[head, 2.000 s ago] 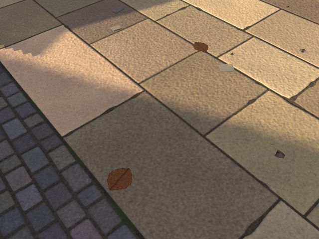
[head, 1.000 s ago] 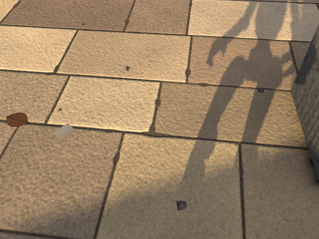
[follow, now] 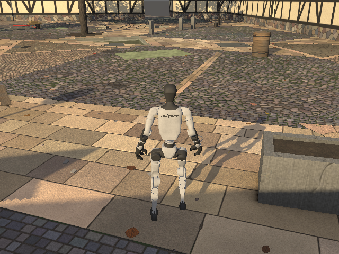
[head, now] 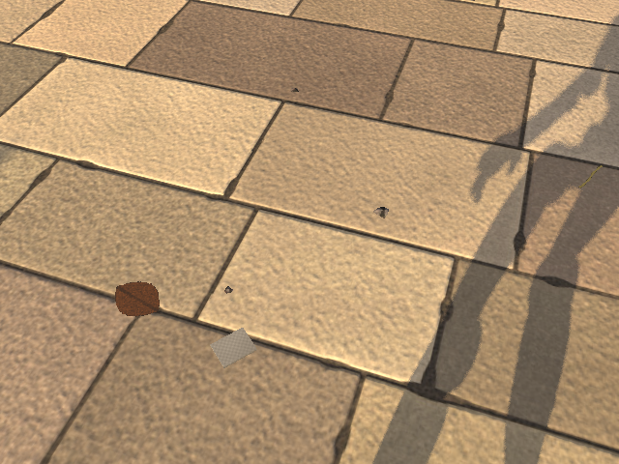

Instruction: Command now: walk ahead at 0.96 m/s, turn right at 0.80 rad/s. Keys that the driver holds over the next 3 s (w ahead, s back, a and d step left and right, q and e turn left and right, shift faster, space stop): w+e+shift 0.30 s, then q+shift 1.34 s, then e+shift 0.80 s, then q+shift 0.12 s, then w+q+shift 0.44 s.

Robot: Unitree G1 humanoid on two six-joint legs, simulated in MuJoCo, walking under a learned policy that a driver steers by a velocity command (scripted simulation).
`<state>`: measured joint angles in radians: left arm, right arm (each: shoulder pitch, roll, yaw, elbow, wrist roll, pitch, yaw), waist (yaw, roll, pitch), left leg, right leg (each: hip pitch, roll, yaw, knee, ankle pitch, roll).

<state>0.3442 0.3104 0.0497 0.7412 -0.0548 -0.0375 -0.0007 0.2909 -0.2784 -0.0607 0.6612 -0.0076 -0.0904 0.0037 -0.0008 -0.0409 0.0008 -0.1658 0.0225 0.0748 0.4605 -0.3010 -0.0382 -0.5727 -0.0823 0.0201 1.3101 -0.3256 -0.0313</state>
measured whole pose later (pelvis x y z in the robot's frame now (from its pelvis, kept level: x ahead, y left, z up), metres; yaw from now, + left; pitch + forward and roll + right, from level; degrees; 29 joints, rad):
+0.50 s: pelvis +0.38 -0.10 +0.01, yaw -20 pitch -2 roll +0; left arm 0.32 0.26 0.03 0.73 0.01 -0.08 -0.02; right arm 0.11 -0.30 -0.03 0.67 0.02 -0.09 0.00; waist 0.05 0.04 0.12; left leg -0.66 0.11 -0.07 1.08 -0.22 -0.01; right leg -0.15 0.14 -0.04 0.42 -0.23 -0.13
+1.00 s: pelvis +0.61 -0.17 +0.00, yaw +2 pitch +1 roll -2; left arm 0.03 0.27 0.03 0.63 0.01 -0.01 0.03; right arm 0.22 -0.32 -0.08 0.60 0.02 0.03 -0.02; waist -0.05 0.01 0.10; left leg -0.39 -0.19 -0.19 0.44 -0.04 0.09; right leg -0.57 0.03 0.23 0.89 -0.33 0.08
